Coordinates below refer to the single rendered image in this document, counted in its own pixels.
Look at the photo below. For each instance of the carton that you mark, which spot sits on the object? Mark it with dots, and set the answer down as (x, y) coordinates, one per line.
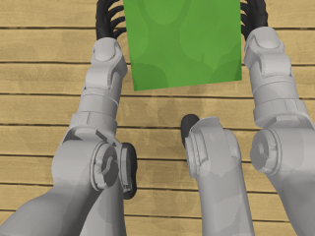
(181, 43)

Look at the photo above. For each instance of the right robot shin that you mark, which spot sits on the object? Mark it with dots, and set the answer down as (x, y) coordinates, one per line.
(231, 139)

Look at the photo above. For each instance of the robot right upper arm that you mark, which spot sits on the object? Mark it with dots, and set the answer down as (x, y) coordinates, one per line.
(286, 156)

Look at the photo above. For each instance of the right robot hand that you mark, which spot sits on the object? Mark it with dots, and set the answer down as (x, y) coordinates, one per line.
(255, 16)

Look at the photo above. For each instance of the robot right forearm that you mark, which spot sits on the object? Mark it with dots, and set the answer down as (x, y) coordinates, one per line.
(273, 85)

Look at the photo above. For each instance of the robot left upper arm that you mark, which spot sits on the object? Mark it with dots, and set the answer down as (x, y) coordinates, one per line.
(81, 170)

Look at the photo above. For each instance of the robot left forearm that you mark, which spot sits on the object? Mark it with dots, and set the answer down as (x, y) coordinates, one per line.
(95, 119)

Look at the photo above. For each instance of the left robot hand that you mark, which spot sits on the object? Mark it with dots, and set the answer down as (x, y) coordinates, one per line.
(104, 26)

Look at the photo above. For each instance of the robot left foot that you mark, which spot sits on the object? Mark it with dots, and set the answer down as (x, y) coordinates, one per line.
(133, 170)

